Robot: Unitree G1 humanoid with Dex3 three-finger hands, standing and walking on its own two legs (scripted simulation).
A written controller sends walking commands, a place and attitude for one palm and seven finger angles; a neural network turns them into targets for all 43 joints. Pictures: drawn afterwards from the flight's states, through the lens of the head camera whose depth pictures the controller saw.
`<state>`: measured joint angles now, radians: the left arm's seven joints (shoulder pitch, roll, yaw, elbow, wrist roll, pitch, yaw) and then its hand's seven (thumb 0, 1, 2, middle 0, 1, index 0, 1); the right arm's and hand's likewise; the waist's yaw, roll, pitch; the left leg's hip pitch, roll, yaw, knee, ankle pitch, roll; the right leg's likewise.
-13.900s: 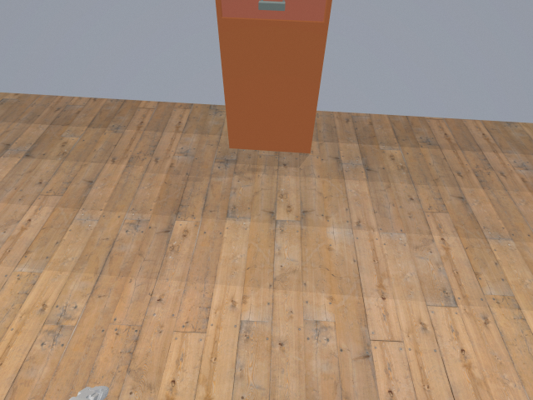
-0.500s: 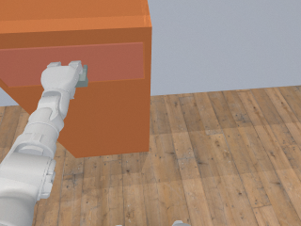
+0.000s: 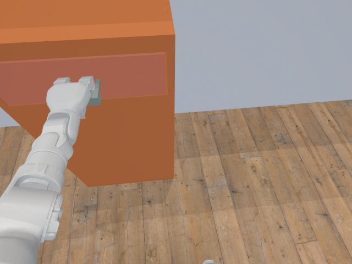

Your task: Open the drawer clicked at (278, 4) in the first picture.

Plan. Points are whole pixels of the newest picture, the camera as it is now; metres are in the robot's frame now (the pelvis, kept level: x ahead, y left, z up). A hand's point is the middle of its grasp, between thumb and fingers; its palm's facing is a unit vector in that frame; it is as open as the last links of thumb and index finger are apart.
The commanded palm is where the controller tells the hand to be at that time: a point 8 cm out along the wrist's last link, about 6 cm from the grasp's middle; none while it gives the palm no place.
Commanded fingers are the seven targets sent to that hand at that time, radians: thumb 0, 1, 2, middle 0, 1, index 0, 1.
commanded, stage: pull the drawer open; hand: left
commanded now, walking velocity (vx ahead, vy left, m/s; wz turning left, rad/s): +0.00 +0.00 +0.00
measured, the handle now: (78, 91) +0.52 +0.22 +0.06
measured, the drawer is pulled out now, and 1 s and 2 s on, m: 0.00 0.09 0.21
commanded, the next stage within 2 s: none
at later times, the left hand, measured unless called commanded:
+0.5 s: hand (78, 116) +0.46 +0.22 +0.04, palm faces -0.07 -0.01 -1.00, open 5.8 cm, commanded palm +0.44 +0.22 +0.09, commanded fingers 0.00 0.90 0.90 -0.40 -1.35 -0.40 -1.35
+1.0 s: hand (75, 142) +0.39 +0.21 +0.04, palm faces +0.00 -0.06 -1.00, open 5.8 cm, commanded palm +0.34 +0.22 +0.09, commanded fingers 0.00 0.90 0.90 -0.40 -1.35 -0.40 -1.35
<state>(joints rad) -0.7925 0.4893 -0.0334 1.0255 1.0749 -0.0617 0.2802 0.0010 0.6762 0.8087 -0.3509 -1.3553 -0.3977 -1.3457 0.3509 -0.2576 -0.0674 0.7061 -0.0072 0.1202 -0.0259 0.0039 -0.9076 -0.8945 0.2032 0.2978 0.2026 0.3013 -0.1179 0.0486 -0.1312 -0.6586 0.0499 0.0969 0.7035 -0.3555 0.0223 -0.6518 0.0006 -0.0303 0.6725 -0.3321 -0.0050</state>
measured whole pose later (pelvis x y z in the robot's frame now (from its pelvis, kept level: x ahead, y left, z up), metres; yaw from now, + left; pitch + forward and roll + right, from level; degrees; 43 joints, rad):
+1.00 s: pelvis +0.02 +0.00 +0.01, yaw -1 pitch +12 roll +0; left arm -0.23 0.40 -0.08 0.39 1.01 0.05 0.27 0.03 0.68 0.78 -0.33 -1.35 -0.42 -1.35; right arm 0.25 -0.26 -0.08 0.66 0.01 0.13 0.01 0.01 -0.91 -0.89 0.20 0.30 0.20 0.30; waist -0.04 0.07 -0.12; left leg -0.46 0.04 0.11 0.61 -0.36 0.02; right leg -0.47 0.00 -0.01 0.60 -0.35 0.00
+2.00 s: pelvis +0.01 -0.01 +0.01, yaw +0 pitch +7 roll +1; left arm 0.21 0.37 -0.12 0.00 1.01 0.07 0.30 0.04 0.67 0.76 -0.28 -1.35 -0.42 -1.35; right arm 0.11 -0.24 -0.05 0.63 -0.01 0.07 0.00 0.01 -0.91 -0.90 0.20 0.30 0.20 0.30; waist 0.03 0.07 -0.10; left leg -0.38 0.03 0.10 0.62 -0.36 0.00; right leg -0.40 -0.01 -0.01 0.64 -0.36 -0.01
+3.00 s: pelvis -0.01 -0.03 +0.00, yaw +1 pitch +6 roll +1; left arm 0.50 0.40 -0.07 -0.20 1.00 -0.02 0.39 0.03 0.61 0.78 -0.36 -1.33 -0.41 -1.34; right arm 0.11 -0.24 -0.03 0.62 -0.04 0.07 -0.01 0.01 -0.91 -0.90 0.20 0.30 0.20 0.30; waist 0.07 0.07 -0.08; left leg -0.45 0.04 0.07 0.73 -0.38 -0.02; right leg -0.47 0.00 -0.03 0.77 -0.40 -0.04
